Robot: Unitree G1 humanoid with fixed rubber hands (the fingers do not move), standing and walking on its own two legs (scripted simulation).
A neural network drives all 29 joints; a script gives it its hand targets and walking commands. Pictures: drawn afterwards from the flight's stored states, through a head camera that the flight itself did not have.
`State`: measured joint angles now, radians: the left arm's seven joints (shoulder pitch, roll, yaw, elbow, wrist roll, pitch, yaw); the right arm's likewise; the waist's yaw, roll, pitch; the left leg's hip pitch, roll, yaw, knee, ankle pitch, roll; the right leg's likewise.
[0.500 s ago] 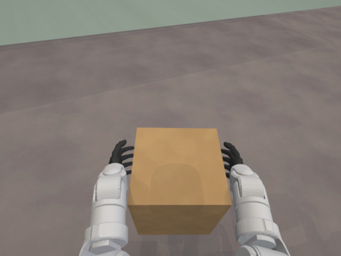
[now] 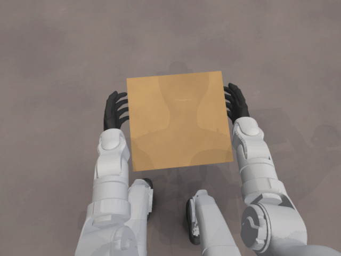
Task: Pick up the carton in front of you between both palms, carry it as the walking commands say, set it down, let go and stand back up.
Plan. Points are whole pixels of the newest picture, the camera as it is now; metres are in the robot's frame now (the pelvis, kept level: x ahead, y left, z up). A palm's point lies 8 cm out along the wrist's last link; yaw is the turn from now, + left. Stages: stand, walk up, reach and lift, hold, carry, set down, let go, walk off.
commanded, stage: set down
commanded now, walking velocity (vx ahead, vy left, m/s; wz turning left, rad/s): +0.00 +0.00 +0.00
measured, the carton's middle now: (175, 127) +0.40 +0.01 -0.15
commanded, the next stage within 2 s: none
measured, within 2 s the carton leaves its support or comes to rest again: neither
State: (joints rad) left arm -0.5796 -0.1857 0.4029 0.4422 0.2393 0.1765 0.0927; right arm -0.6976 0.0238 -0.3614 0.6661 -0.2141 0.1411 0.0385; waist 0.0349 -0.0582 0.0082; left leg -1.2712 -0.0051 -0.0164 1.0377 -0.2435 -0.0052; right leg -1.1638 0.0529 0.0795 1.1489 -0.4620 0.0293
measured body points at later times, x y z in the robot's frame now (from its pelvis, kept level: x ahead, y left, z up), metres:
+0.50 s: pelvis +0.00 -0.03 -0.11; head +0.26 -0.01 +0.25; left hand +0.43 +0.19 -0.21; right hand +0.49 -0.10 -0.21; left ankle +0.12 +0.12 -0.64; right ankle +0.03 -0.13 -0.64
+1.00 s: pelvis -0.04 -0.01 -0.23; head +0.30 +0.02 +0.07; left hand +0.44 +0.21 -0.37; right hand +0.53 -0.08 -0.36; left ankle +0.12 +0.12 -0.64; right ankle +0.03 -0.13 -0.64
